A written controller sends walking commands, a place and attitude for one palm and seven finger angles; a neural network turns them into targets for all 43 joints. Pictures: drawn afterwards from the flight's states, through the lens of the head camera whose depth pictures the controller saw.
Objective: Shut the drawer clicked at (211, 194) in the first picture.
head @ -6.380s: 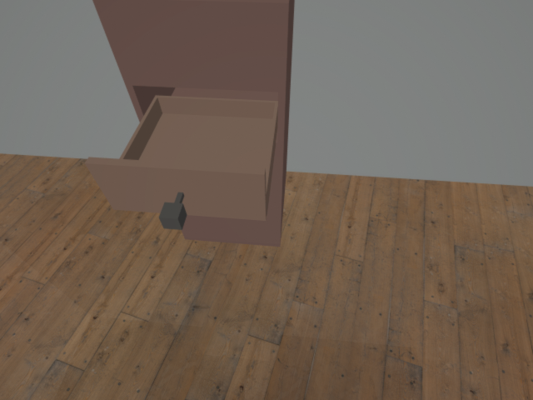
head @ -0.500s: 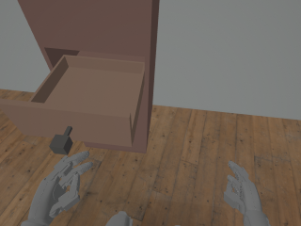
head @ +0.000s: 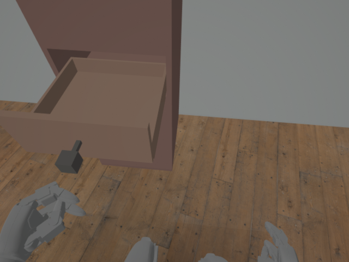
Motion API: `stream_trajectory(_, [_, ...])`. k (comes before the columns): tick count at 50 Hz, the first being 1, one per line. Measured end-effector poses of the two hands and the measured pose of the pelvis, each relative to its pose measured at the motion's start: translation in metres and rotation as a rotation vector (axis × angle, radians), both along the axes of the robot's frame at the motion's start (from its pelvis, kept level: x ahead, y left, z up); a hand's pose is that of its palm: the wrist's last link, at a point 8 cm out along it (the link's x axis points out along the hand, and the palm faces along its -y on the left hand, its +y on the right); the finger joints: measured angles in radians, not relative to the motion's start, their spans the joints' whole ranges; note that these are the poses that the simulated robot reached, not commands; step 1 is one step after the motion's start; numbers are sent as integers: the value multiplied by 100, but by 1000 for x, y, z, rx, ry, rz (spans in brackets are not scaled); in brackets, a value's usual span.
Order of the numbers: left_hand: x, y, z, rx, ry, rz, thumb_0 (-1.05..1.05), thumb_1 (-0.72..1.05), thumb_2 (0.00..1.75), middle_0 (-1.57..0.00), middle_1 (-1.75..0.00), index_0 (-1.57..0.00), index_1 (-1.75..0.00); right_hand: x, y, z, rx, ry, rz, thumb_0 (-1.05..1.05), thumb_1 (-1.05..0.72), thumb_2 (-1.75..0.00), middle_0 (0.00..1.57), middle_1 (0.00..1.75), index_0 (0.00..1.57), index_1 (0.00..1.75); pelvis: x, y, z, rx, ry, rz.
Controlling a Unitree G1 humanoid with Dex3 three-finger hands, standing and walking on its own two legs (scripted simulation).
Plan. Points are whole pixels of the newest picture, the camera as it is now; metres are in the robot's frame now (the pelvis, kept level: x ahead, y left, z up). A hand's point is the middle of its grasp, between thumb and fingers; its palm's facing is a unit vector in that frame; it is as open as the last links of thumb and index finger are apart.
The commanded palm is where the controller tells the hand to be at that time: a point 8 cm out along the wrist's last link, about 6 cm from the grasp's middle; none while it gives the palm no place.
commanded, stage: raise the hand and make a fist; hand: left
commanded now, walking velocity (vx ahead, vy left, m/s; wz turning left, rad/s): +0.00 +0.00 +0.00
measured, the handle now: (73, 154) +0.37 +0.29 +0.01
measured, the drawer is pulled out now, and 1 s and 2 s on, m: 0.30 0.30 0.30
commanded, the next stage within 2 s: bring the fist close to the handle in 1.06 s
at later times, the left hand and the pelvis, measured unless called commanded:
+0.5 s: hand (40, 229) +0.17 +0.24 +0.09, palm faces -0.02 -1.00 -0.07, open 3.2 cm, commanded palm +0.14 +0.30 +0.10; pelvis +0.01 +0.03 +0.01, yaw +1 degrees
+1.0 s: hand (30, 226) +0.17 +0.26 +0.10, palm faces -0.02 -1.00 -0.08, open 3.3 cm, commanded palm +0.14 +0.31 +0.10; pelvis +0.00 +0.02 +0.02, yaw +1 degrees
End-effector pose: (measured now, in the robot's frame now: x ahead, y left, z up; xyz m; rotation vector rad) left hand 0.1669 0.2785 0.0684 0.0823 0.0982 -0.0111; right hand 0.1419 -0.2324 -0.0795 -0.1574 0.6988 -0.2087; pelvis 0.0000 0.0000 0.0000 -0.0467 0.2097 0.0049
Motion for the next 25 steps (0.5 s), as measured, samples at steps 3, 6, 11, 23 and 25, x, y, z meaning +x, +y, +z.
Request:
stream_trajectory(3, [-3,5,1,0,1,-3,2,90,90,-93,-109,-93,-109,-3,-8,5,-29,2,-15,1,-90,-90,20,30,20,30,2,5,2,-1,1,-1])
stream_trajectory(6, [-6,7,0,-11,7,-15,2,90,90,-99,-115,-99,-116,2,-11,13,-56,-19,-16,1,-90,-90,20,30,20,30,4,10,3,-4,-2,0])
stream_trajectory(11, [-11,7,4,-23,-14,-27,2,90,90,-109,-126,-109,-126,23,-3,30,-75,-90,13,1,-91,-90,20,30,20,30,5,18,6,-10,-14,5])
stream_trajectory(23, [-15,16,21,-17,-39,-7,2,89,90,-132,-151,-132,-151,69,51,56,-8,-205,149,1,-90,-90,20,30,20,30,6,27,13,-26,-48,23])
stream_trajectory(25, [-16,19,23,-14,-36,-6,2,89,90,-135,-154,-135,-154,70,57,58,1,-205,161,1,-90,-90,20,30,20,30,6,28,14,-27,-53,25])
